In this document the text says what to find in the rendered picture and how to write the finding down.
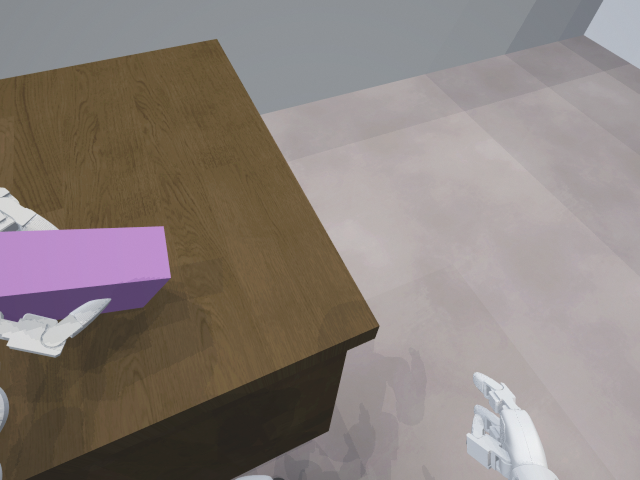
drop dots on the right robot hand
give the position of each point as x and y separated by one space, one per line
512 440

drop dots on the left robot hand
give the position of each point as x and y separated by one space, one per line
33 333

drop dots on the table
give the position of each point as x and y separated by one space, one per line
238 358

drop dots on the sponge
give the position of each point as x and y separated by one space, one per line
51 273

